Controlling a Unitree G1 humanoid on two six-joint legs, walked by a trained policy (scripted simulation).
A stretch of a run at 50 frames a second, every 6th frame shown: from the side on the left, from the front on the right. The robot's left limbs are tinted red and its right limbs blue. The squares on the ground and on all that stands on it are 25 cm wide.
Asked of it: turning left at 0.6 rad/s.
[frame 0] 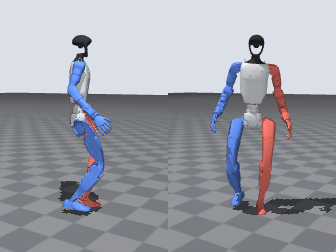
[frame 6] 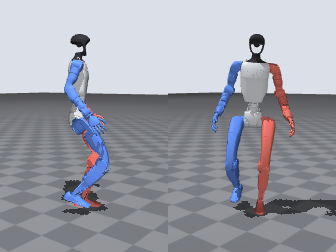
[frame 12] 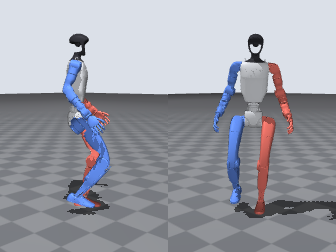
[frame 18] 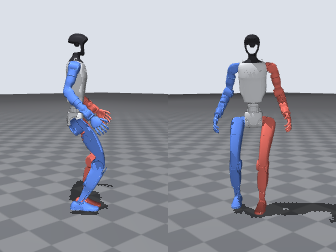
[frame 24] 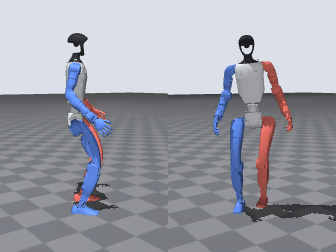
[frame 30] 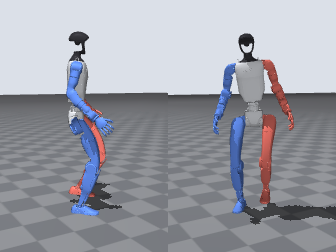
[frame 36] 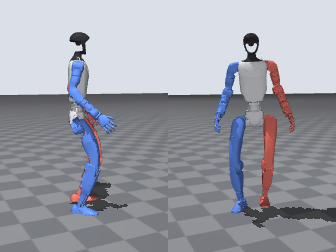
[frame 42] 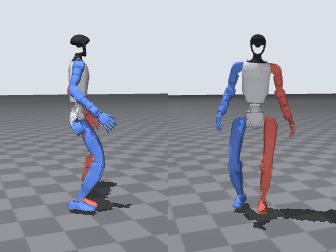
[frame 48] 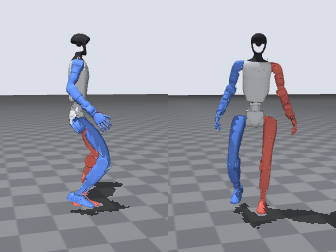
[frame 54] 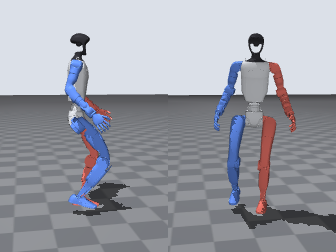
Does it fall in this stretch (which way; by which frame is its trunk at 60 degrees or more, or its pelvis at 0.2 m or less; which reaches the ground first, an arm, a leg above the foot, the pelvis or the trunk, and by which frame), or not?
no
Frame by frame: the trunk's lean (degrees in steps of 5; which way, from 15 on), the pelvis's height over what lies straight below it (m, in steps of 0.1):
0: 5, 0.7
6: 5, 0.8
12: 5, 0.8
18: 0, 0.8
24: 5, 0.8
30: 5, 0.8
36: 5, 0.8
42: 5, 0.8
48: 5, 0.8
54: 5, 0.8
